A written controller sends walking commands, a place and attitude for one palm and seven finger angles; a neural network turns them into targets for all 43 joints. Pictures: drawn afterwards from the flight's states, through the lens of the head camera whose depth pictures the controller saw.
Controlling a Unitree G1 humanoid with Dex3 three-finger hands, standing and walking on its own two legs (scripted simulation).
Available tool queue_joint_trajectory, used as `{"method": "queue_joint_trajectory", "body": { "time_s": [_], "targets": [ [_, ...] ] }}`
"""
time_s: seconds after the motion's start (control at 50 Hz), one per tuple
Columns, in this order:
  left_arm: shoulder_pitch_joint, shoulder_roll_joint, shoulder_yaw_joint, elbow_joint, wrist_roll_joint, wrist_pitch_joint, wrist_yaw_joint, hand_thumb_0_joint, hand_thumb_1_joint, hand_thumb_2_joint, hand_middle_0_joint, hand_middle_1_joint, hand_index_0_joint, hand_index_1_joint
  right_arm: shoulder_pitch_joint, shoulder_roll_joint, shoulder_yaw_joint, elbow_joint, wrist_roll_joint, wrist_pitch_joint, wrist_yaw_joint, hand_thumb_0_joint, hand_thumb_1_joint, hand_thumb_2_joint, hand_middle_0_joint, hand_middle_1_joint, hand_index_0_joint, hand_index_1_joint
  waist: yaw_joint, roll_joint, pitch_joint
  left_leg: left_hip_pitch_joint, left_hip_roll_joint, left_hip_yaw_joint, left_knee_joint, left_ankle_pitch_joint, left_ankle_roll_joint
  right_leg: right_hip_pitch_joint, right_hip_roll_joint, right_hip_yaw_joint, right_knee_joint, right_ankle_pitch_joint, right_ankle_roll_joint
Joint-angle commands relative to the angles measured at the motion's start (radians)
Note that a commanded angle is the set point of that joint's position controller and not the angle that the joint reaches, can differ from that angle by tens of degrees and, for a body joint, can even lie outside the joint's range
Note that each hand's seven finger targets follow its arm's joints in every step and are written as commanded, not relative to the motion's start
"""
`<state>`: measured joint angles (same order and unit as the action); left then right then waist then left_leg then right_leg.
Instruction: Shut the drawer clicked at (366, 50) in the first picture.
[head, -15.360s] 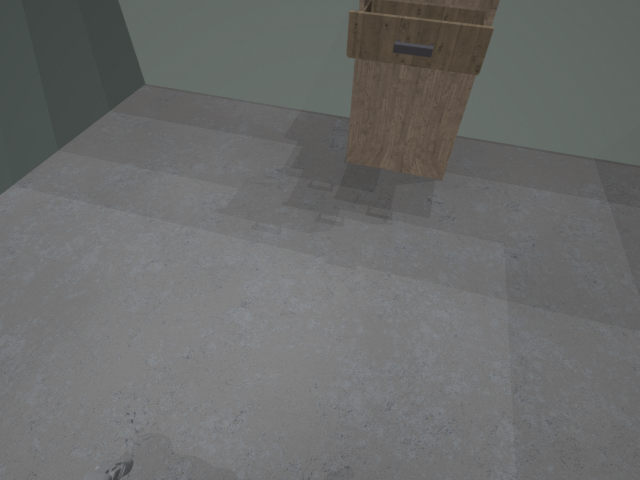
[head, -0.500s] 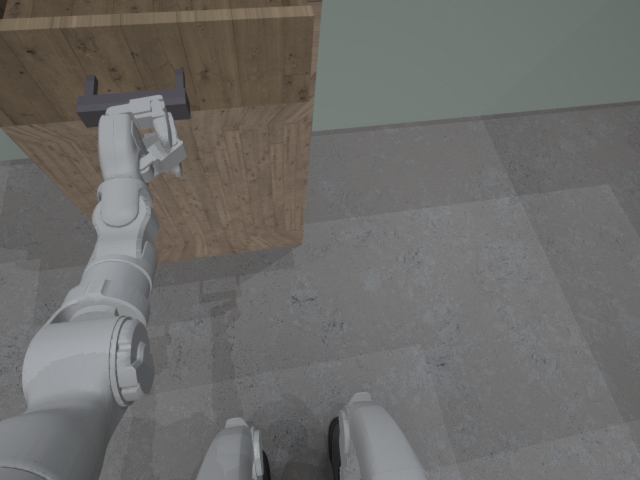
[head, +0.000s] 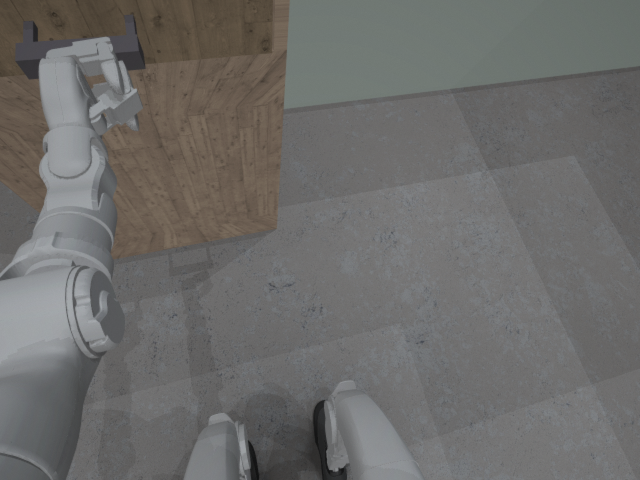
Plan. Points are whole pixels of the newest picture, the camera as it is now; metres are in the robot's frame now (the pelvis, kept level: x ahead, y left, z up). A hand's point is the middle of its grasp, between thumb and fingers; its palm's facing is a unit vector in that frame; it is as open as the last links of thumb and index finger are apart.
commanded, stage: push the drawer shut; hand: left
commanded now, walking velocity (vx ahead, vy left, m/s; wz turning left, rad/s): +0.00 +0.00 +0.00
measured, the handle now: (82, 41) +0.64 +0.19 +0.07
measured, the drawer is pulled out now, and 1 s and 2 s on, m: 0.01 0.00 0.00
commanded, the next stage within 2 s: pull the fist back off the drawer in 0.44 s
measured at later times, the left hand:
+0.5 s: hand (114, 82) +0.58 +0.16 +0.06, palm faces +0.08 -1.00 -0.04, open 3.2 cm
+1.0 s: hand (124, 84) +0.57 +0.14 +0.06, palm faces +0.10 -0.99 -0.03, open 3.2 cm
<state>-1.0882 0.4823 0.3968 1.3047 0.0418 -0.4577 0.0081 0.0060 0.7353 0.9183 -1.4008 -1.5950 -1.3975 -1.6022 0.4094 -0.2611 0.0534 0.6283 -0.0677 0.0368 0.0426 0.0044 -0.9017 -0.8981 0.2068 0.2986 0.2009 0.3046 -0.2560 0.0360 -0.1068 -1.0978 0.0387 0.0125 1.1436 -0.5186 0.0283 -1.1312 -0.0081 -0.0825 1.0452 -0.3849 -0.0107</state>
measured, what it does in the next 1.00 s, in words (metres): stands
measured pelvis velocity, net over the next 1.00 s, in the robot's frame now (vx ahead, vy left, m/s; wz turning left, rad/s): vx -0.03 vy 0.00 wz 0.00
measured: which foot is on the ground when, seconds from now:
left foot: down 0.00-1.00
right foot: down 0.00-1.00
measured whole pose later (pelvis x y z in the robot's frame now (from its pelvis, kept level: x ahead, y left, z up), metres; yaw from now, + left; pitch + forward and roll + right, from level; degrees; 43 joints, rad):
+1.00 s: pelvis -0.03 +0.00 -0.02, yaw +0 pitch +30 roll -5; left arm -1.26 0.57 0.36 1.36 0.07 -0.37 0.03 0.04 0.67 0.94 -1.40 -1.60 -1.40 -1.60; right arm 0.46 -0.26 0.08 0.64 -0.08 0.01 0.07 0.00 -0.90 -0.90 0.21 0.30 0.20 0.30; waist -0.30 0.04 -0.10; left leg -1.24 0.03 -0.02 1.22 -0.50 0.03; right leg -1.25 -0.01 -0.11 1.09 -0.36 -0.01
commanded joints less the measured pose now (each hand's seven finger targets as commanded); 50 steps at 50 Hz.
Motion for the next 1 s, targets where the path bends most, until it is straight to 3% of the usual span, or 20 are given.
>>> {"method": "queue_joint_trajectory", "body": {
  "time_s": [0.0,0.04,0.1,0.14,0.18,0.2,0.24,0.26,0.32,0.38,0.46,0.5,0.52,0.58,0.74,0.82,0.86,0.94,0.96,0.98],
  "targets": [
    [-0.605,0.284,0.038,-0.266,-0.013,-0.071,0.02,0.0,0.9,0.9,-1.4,-1.6,-1.4,-1.6,0.223,-0.191,-0.065,-0.022,-0.007,0.0,-0.013,0.0,-0.9,-0.9,0.2,0.3,0.2,0.3,-0.04,0.185,-0.571,0.333,-0.021,-0.082,-0.124,0.362,0.0,0.303,0.042,0.059,-0.104,0.198,-0.006],
    [-0.589,0.303,0.053,-0.243,-0.011,-0.067,0.014,0.0,0.9,0.9,-1.4,-1.6,-1.4,-1.6,0.231,-0.195,-0.064,-0.025,-0.007,0.006,-0.011,0.0,-0.9,-0.9,0.2,0.3,0.2,0.3,-0.039,0.172,-0.583,0.338,-0.02,-0.082,-0.116,0.388,-0.001,0.307,0.045,0.057,-0.1,0.221,-0.007],
    [-0.612,0.333,0.067,-0.205,-0.011,-0.045,0.011,0.0,0.9,0.9,-1.4,-1.6,-1.4,-1.6,0.237,-0.195,-0.059,-0.023,-0.006,0.01,-0.013,0.0,-0.9,-0.9,0.2,0.3,0.2,0.3,-0.057,0.13,-0.531,0.254,-0.019,-0.072,-0.11,0.338,0.01,0.332,0.047,0.065,-0.111,0.207,-0.002],
    [-0.648,0.345,0.061,-0.208,-0.005,-0.039,0.005,0.0,0.9,0.9,-1.4,-1.6,-1.4,-1.6,0.244,-0.199,-0.056,-0.026,-0.003,0.013,-0.017,0.0,-0.9,-0.9,0.2,0.3,0.2,0.3,-0.07,0.134,-0.543,0.251,-0.019,-0.074,-0.104,0.34,0.012,0.323,0.047,0.067,-0.107,0.209,0.0],
    [-0.698,0.34,0.045,-0.2,-0.001,-0.034,0.005,0.0,0.9,0.9,-1.4,-1.6,-1.4,-1.6,0.246,-0.197,-0.054,-0.018,-0.005,0.011,-0.019,0.0,-0.9,-0.9,0.2,0.3,0.2,0.3,-0.084,0.155,-0.522,0.241,-0.019,-0.078,-0.103,0.311,0.012,0.296,0.047,0.065,-0.112,0.173,0.001],
    [-0.708,0.375,0.073,-0.207,-0.004,-0.036,0.009,0.0,0.9,0.9,-1.4,-1.6,-1.4,-1.6,0.249,-0.2,-0.054,-0.018,-0.006,0.009,-0.02,0.0,-0.9,-0.9,0.2,0.3,0.2,0.3,-0.08,0.168,-0.525,0.235,-0.018,-0.076,-0.1,0.307,0.012,0.299,0.047,0.067,-0.112,0.168,0.0],
    [-0.737,0.383,0.065,-0.224,0.002,-0.042,0.006,0.0,0.9,0.9,-1.4,-1.6,-1.4,-1.6,0.255,-0.204,-0.052,-0.016,-0.008,0.007,-0.02,0.0,-0.9,-0.9,0.2,0.3,0.2,0.3,-0.084,0.205,-0.561,0.285,-0.016,-0.092,-0.098,0.329,0.006,0.263,0.049,0.058,-0.102,0.165,-0.003],
    [-0.765,0.346,0.032,-0.232,0.001,-0.043,0.006,0.0,0.9,0.9,-1.4,-1.6,-1.4,-1.6,0.251,-0.2,-0.052,-0.013,-0.01,0.005,-0.018,0.0,-0.9,-0.9,0.2,0.3,0.2,0.3,-0.1,0.233,-0.562,0.31,-0.014,-0.099,-0.097,0.333,0.004,0.231,0.049,0.053,-0.102,0.156,-0.003],
    [-0.795,0.333,0.013,-0.202,0.002,-0.035,0.008,0.0,0.9,0.9,-1.4,-1.6,-1.4,-1.6,0.255,-0.207,-0.048,-0.004,-0.01,0.0,-0.019,0.0,-0.9,-0.9,0.2,0.3,0.2,0.3,-0.117,0.245,-0.521,0.317,-0.01,-0.117,-0.101,0.3,0.001,0.164,0.051,0.041,-0.096,0.113,-0.006],
    [-0.829,0.379,0.027,-0.189,0.007,-0.02,0.018,0.0,0.9,0.9,-1.4,-1.6,-1.4,-1.6,0.254,-0.213,-0.04,-0.001,-0.011,-0.009,-0.024,0.0,-0.9,-0.9,0.2,0.3,0.2,0.3,-0.13,0.235,-0.523,0.263,-0.011,-0.11,-0.095,0.239,0.008,0.172,0.051,0.05,-0.103,0.076,-0.002],
    [-0.877,0.341,-0.022,-0.19,0.008,-0.007,0.019,0.0,0.9,0.9,-1.4,-1.6,-1.4,-1.6,0.25,-0.214,-0.035,0.004,-0.01,-0.024,-0.027,0.0,-0.9,-0.9,0.2,0.3,0.2,0.3,-0.148,0.282,-0.528,0.284,-0.009,-0.127,-0.105,0.2,0.004,0.12,0.048,0.043,-0.099,0.046,-0.004],
    [-0.88,0.375,-0.011,-0.172,0.012,0.003,0.023,0.0,0.9,0.9,-1.4,-1.6,-1.4,-1.6,0.253,-0.222,-0.03,0.006,-0.007,-0.032,-0.033,0.0,-0.9,-0.9,0.2,0.3,0.2,0.3,-0.153,0.249,-0.523,0.253,-0.006,-0.132,-0.109,0.161,0.007,0.122,0.049,0.044,-0.098,0.023,-0.002],
    [-0.895,0.366,-0.019,-0.178,0.011,0.003,0.024,0.0,0.9,0.9,-1.4,-1.6,-1.4,-1.6,0.253,-0.222,-0.03,0.006,-0.007,-0.039,-0.035,0.0,-0.9,-0.9,0.2,0.3,0.2,0.3,-0.159,0.279,-0.523,0.272,-0.006,-0.135,-0.113,0.156,0.006,0.098,0.049,0.041,-0.097,0.02,-0.003],
    [-0.917,0.347,-0.029,-0.206,0.015,0.002,0.027,0.0,0.9,0.9,-1.4,-1.6,-1.4,-1.6,0.261,-0.22,-0.032,0.009,-0.013,-0.047,-0.028,0.0,-0.9,-0.9,0.2,0.3,0.2,0.3,-0.15,0.3,-0.561,0.307,-0.007,-0.148,-0.111,0.168,-0.002,0.094,0.048,0.036,-0.091,0.028,-0.006],
    [-0.886,0.296,-0.045,-0.176,0.03,0.014,0.038,0.0,0.9,0.9,-1.4,-1.6,-1.4,-1.6,0.267,-0.223,-0.035,0.006,-0.021,-0.049,-0.007,0.0,-0.9,-0.9,0.2,0.3,0.2,0.3,-0.139,0.285,-0.519,0.302,-0.005,-0.17,-0.122,0.118,-0.004,0.055,0.044,0.023,-0.082,0.006,-0.011],
    [-0.842,0.306,-0.021,-0.164,0.033,0.018,0.046,0.0,0.9,0.9,-1.4,-1.6,-1.4,-1.6,0.272,-0.221,-0.037,0.003,-0.023,-0.047,0.0,0.0,-0.9,-0.9,0.2,0.3,0.2,0.3,-0.121,0.269,-0.514,0.282,-0.008,-0.162,-0.12,0.112,0.0,0.072,0.043,0.026,-0.081,0.002,-0.013],
    [-0.816,0.269,-0.04,-0.181,0.031,0.018,0.043,0.0,0.9,0.9,-1.4,-1.6,-1.4,-1.6,0.266,-0.219,-0.043,-0.004,-0.021,-0.043,0.004,0.0,-0.9,-0.9,0.2,0.3,0.2,0.3,-0.112,0.258,-0.528,0.288,-0.008,-0.156,-0.118,0.118,-0.001,0.081,0.042,0.028,-0.083,0.005,-0.011],
    [-0.742,0.271,-0.026,-0.191,0.027,0.019,0.043,0.0,0.9,0.9,-1.4,-1.6,-1.4,-1.6,0.263,-0.216,-0.044,-0.014,-0.016,-0.034,0.008,0.0,-0.9,-0.9,0.2,0.3,0.2,0.3,-0.087,0.241,-0.526,0.281,-0.009,-0.141,-0.12,0.149,0.001,0.119,0.041,0.031,-0.084,0.02,-0.013],
    [-0.747,0.25,-0.04,-0.213,0.022,0.018,0.041,0.0,0.9,0.9,-1.4,-1.6,-1.4,-1.6,0.259,-0.213,-0.046,-0.015,-0.016,-0.032,0.009,0.0,-0.9,-0.9,0.2,0.3,0.2,0.3,-0.091,0.233,-0.537,0.283,-0.01,-0.133,-0.116,0.158,0.003,0.13,0.04,0.035,-0.089,0.027,-0.011],
    [-0.72,0.275,-0.011,-0.228,0.02,0.013,0.043,0.0,0.9,0.9,-1.4,-1.6,-1.4,-1.6,0.261,-0.211,-0.049,-0.017,-0.016,-0.03,0.009,0.0,-0.9,-0.9,0.2,0.3,0.2,0.3,-0.072,0.217,-0.553,0.282,-0.011,-0.127,-0.116,0.179,0.004,0.165,0.042,0.037,-0.09,0.037,-0.012]
  ]
}}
